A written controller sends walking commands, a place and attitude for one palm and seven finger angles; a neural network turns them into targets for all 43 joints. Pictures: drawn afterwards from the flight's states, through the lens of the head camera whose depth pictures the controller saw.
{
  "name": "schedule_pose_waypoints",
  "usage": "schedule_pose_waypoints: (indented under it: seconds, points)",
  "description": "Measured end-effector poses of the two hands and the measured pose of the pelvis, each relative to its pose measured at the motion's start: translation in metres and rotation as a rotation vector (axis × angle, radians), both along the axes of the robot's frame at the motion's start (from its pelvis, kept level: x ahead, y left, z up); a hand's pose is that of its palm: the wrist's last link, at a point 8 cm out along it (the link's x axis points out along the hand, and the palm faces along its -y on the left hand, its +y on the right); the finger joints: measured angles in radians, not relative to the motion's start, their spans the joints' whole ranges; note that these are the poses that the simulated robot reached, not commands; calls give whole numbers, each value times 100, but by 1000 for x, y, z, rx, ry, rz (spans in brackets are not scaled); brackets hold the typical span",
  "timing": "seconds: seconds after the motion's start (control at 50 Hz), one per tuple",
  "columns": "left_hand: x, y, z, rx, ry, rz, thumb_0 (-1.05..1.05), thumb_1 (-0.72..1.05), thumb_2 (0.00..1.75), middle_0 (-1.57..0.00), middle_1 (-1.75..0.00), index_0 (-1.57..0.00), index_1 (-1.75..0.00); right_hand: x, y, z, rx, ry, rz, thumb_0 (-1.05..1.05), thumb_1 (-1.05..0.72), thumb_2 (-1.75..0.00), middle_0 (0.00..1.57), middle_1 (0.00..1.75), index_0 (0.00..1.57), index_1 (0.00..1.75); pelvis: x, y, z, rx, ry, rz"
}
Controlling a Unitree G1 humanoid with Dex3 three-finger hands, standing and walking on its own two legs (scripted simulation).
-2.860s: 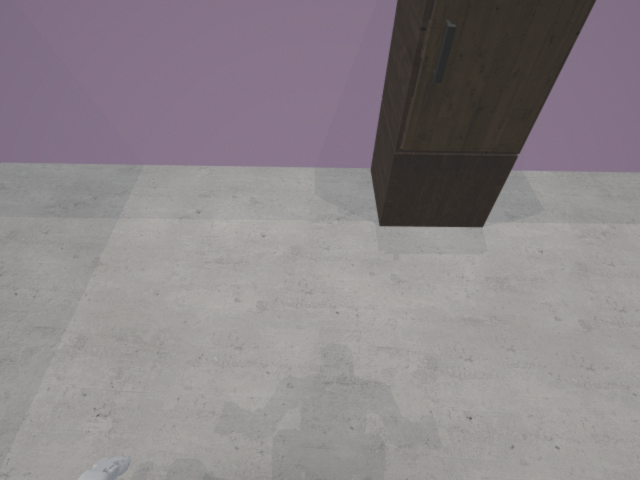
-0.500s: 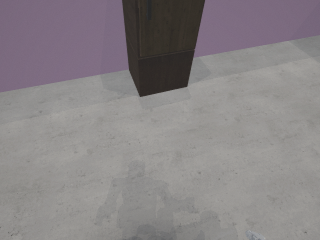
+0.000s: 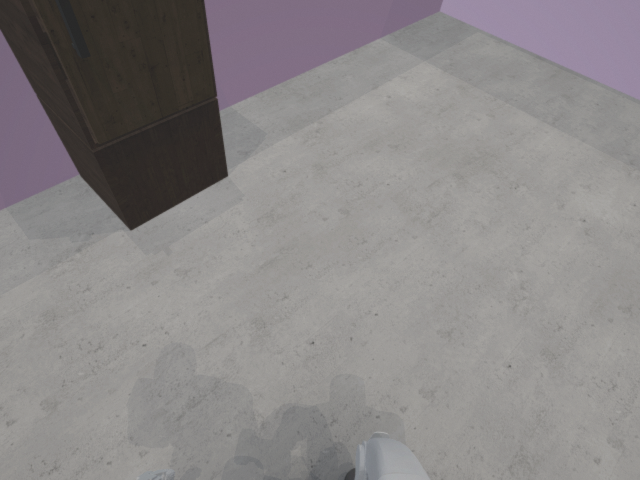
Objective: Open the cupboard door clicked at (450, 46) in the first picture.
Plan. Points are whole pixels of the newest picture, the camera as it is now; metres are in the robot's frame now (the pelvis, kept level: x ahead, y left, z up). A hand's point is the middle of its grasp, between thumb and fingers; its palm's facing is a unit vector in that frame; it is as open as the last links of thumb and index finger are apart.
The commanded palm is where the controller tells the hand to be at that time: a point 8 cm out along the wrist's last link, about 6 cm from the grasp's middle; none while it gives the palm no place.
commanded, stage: walk to a spot facing it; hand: left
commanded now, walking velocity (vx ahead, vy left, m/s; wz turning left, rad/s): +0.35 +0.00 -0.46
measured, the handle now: (67, 19) +1.05 +0.59 +0.01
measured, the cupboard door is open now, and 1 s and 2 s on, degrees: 0 0 0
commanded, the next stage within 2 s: turn to face it in 1.16 s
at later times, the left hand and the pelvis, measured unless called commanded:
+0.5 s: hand (202, 381) +0.29 +0.18 -0.18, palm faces -0.11 -0.97 -0.21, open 7.3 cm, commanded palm none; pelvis +0.23 -0.02 +0.00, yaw -10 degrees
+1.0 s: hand (267, 236) +0.58 +0.09 -0.17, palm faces -0.39 -0.90 -0.16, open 7.3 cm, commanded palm none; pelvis +0.45 -0.05 +0.00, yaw -24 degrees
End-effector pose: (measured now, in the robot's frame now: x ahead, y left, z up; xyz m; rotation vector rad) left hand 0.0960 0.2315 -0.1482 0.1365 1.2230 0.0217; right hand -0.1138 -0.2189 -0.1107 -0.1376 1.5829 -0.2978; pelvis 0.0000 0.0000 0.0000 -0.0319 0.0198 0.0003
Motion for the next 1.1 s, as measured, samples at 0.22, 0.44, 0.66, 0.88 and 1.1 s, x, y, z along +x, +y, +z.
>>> schedule_pose_waypoints:
  seconds: [0.22, 0.44, 0.66, 0.88, 1.1]
  points:
    - [170, -69, -7, -1, -170, -129, 0, 91, 89, -20, -30, -20, -30, 76, -20, -23, 48, 70, -165, 1, -91, -90, 21, 30, 21, 30, 104, -41, -18, 4, -18, -106]
    - [183, -20, 10, 104, 7, -75, 0, 93, 89, -20, -30, -20, -30, 358, -51, -11, -1, -468, -1, 0, -91, -90, 20, 30, 20, 30, 201, -29, 1, -5, -10, -167]
    - [243, 11, -8, 66, 174, -81, 1, 91, 89, -20, -30, -20, -30, 462, -16, -2, -38, -515, -11, 0, -91, -90, 20, 30, 21, 30, 310, 2, -1, -3, -36, -251]
    - [398, -36, 6, 32, 88, -208, 1, 91, 90, -19, -30, -20, -30, 404, -9, -4, -46, -202, -262, -1, -94, -90, 20, 30, 20, 30, 396, -15, 10, 22, -20, -351]
    - [584, -150, -3, 74, -75, -436, 1, 91, 90, -19, -30, -20, -30, 403, 2, -41, 133, 37, -502, 0, -91, -90, 20, 30, 20, 30, 490, -92, -22, 31, -23, -464]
